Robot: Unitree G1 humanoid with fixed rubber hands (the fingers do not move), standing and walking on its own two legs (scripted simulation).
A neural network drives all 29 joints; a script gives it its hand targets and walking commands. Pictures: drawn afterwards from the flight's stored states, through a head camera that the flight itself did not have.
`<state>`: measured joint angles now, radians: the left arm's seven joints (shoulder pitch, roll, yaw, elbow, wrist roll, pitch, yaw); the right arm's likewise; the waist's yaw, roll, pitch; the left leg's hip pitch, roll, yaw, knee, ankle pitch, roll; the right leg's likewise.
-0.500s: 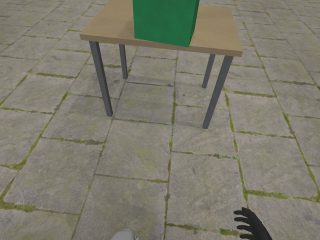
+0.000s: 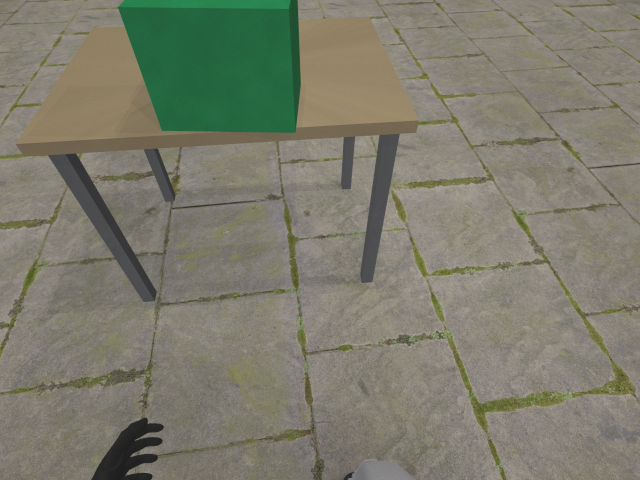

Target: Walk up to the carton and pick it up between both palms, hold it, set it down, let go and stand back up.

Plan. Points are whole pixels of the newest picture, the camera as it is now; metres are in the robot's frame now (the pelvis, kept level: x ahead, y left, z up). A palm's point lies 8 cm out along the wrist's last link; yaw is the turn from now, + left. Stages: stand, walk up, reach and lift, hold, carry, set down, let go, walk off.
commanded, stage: walk up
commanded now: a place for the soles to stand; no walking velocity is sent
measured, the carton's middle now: (226, 53) +0.95 +0.11 +0.09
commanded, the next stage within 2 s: none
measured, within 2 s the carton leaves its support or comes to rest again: neither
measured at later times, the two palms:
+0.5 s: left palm out of the picture +0.18 +0.32 -0.11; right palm (421, 314) +0.35 -0.20 -0.07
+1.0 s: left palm (125, 265) +0.50 +0.29 -0.07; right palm (438, 325) +0.35 -0.23 -0.12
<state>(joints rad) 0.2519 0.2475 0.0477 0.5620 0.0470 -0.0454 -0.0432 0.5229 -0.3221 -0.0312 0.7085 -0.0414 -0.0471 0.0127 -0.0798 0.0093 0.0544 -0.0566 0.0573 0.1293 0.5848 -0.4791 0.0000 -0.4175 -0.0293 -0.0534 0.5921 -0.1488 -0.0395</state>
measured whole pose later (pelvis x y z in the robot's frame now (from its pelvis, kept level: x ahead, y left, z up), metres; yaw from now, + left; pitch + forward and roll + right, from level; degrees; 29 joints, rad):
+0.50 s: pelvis +0.20 +0.05 +0.00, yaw +2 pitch -2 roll +0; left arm 0.52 0.31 0.04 0.68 0.04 -0.04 -0.01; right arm 0.26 -0.26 -0.04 0.58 -0.06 -0.05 0.03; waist 0.06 -0.01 0.07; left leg -0.40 0.03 0.06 0.64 -0.17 0.03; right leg -0.15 -0.08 -0.04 0.74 -0.48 -0.01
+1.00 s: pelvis +0.37 +0.03 +0.00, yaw +0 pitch -3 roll +1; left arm 0.29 0.26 0.04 0.56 0.05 -0.05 0.00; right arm 0.51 -0.30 -0.02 0.70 -0.05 0.00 0.02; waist -0.04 0.03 0.08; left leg -0.24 0.03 0.05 0.95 -0.52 0.01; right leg -0.37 -0.01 -0.06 0.68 -0.25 -0.04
